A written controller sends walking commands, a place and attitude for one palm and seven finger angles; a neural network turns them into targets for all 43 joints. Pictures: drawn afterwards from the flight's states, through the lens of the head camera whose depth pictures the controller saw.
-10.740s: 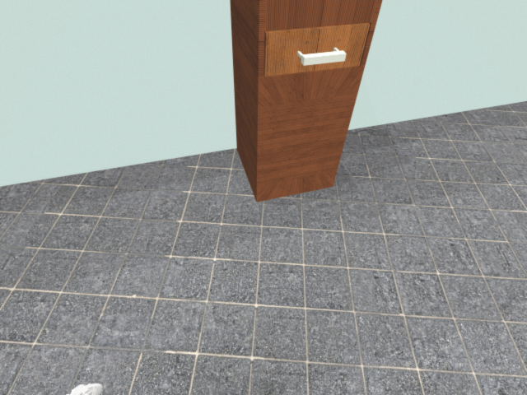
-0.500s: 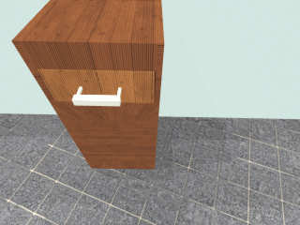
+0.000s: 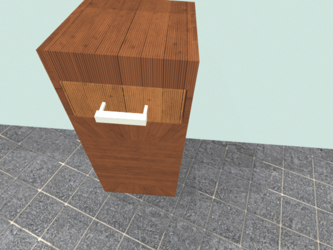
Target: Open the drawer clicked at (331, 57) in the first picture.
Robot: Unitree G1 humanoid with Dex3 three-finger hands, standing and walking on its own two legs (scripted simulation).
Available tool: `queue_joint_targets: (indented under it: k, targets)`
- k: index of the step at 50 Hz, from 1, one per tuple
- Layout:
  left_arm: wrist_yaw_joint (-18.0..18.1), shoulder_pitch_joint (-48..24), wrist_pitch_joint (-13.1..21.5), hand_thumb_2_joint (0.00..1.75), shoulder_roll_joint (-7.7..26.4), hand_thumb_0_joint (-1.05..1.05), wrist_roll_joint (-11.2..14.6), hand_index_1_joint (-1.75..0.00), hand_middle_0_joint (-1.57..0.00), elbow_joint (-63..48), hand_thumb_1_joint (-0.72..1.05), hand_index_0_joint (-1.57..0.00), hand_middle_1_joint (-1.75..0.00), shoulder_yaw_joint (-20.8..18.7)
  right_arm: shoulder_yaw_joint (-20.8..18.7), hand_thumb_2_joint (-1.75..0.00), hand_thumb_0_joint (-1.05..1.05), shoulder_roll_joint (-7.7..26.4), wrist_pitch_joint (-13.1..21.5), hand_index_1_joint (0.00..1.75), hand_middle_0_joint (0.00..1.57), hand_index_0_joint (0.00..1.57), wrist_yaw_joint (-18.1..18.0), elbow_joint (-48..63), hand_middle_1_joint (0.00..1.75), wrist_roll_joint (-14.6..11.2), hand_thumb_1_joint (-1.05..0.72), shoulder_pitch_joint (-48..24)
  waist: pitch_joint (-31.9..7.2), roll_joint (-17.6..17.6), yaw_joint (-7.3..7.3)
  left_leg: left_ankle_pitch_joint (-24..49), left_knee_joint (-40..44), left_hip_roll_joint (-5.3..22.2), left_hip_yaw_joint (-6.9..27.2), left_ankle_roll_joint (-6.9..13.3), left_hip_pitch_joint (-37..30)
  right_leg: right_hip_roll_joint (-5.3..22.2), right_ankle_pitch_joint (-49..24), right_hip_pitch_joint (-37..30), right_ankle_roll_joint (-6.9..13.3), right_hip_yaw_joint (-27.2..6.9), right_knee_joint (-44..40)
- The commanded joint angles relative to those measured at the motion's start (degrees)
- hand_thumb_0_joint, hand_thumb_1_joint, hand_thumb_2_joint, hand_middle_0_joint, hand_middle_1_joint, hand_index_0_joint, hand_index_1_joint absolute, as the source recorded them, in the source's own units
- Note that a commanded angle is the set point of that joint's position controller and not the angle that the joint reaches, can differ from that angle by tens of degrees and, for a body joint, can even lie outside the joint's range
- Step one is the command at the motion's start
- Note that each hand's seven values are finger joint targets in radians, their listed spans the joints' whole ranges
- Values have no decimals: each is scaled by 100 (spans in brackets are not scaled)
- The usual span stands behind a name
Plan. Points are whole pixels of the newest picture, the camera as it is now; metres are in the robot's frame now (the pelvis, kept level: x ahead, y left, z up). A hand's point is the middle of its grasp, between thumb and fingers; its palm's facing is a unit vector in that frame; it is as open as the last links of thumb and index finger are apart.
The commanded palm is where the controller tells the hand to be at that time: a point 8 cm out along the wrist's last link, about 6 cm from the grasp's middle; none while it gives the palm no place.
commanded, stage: come to a stop and stand still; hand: left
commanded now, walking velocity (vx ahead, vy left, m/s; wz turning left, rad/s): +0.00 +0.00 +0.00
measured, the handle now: (123, 112) +0.50 +0.18 +0.00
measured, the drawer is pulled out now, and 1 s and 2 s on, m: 0.00 0.00 0.00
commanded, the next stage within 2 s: look again from close up in 0.50 s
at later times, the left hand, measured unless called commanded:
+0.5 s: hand out of the picture +0.00 +0.22 -0.16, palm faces -0.02 -0.98 -0.20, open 7.4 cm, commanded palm none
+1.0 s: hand out of the picture +0.00 +0.17 -0.16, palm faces +0.00 -0.99 -0.16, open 7.4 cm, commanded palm none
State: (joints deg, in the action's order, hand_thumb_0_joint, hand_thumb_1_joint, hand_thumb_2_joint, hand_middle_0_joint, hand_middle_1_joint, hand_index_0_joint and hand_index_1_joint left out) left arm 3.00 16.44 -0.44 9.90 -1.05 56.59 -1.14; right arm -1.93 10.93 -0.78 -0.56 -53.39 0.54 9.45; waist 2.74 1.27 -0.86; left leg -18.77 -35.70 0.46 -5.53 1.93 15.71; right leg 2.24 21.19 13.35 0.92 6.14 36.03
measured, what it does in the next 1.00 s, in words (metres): stands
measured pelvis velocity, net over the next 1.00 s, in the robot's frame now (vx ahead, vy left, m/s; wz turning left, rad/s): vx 0.01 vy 0.02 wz -0.03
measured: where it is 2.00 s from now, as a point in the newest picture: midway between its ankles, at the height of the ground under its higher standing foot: outside the picture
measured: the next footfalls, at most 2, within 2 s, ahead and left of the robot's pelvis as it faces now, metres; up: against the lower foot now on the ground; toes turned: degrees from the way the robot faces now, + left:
none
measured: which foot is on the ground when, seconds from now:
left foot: down 0.00-1.00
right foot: down 0.00-1.00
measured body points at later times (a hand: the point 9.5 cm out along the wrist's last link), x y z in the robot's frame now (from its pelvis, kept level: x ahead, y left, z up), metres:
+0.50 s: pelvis +0.00 +0.04 +0.01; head +0.01 +0.04 +0.46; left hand +0.01 +0.27 -0.14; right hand +0.00 -0.19 -0.14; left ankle +0.01 +0.10 -0.73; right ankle -0.02 -0.11 -0.73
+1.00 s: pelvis +0.01 +0.02 +0.01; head +0.02 +0.02 +0.46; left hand +0.00 +0.23 -0.15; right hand +0.00 -0.19 -0.15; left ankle +0.01 +0.10 -0.73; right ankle -0.02 -0.11 -0.73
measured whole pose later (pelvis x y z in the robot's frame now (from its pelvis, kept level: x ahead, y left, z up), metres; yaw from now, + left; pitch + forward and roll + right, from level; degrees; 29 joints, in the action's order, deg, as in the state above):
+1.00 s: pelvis +0.01 +0.02 +0.01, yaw -2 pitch -1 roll +0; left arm 2.2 17.7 0.2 6.7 -0.5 64.6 1.1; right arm 1.2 7.5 1.4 -1.7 -65.6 0.4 16.9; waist 1.5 0.4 -0.2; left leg -14.7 -25.0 -1.2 -7.9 3.5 9.9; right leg 3.0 16.8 8.9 -1.0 3.8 26.6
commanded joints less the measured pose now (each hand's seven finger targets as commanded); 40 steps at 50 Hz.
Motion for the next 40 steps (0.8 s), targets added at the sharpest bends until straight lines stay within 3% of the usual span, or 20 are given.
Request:
queue_joint_targets:
  k: [1,2,6,8,12,15,17,19,24,40]
  targets:
    - [16,318,36,90,635,0,-1,-30,-20,-397,90,-20,-30,-20,20,-90,0,728,100,30,20,20,-39,383,30,36,-90,394,15,-1005,-7,2124,1192,955,1223,438,82,80,-164,48,91,-294,-495]
    - [-12,314,19,90,597,0,-5,-30,-20,-390,90,-20,-30,14,32,-90,0,753,94,30,20,20,-40,433,30,35,-90,306,215,-711,-15,1368,1315,866,1181,400,269,91,-193,77,96,-328,-660]
    - [-81,225,31,90,650,0,0,-30,-20,-383,90,-20,-30,48,85,-90,0,741,128,30,20,20,-23,359,30,47,-90,416,164,-361,48,268,1650,685,1067,255,210,237,-443,18,105,-481,-929]
    - [-94,231,44,90,653,0,-10,-30,-20,-355,90,-20,-30,62,95,-90,0,722,153,30,20,20,-19,279,30,53,-90,471,110,-413,48,183,1805,676,1080,250,137,259,-558,-18,91,-475,-955]
    - [-104,251,40,90,617,0,-11,-30,-20,-278,90,-20,-30,71,103,-90,0,723,177,30,20,20,-24,137,30,60,-90,589,56,-139,58,-163,2018,719,1157,245,95,276,-484,-33,77,-508,-1030]
    - [-114,283,31,90,610,0,-14,-30,-20,-185,90,-20,-30,80,133,-90,0,725,208,30,20,20,-36,-10,30,56,-90,643,35,-322,37,-157,2178,748,1234,238,29,281,-491,-19,73,-507,-1005]
    - [-117,297,38,90,594,0,-10,-30,-20,-98,90,-20,-30,95,152,-90,0,713,218,30,20,20,-43,-99,30,54,-90,711,41,-225,44,-6,2177,744,1218,230,-35,306,-574,-32,83,-527,-1045]
    - [-115,343,48,90,565,0,-4,-30,-20,-4,90,-20,-30,100,165,-90,0,696,242,30,20,20,-57,-221,30,50,-90,774,-69,-339,30,336,2147,751,1166,215,-222,330,-646,-39,76,-518,-1049]
    - [-99,364,71,90,520,0,26,-30,-20,241,90,-20,-30,129,211,-90,0,615,271,30,20,20,-88,-534,30,26,-90,948,-153,-203,49,1183,1928,719,992,198,-447,380,-870,-174,60,-542,-1127]
    - [-55,520,106,90,251,0,32,-30,-20,663,90,-20,-30,152,238,-90,0,254,285,30,20,20,-131,-1037,30,5,-90,1189,170,-142,61,1289,1769,623,710,179,-391,419,-1108,-211,64,-606,-1287]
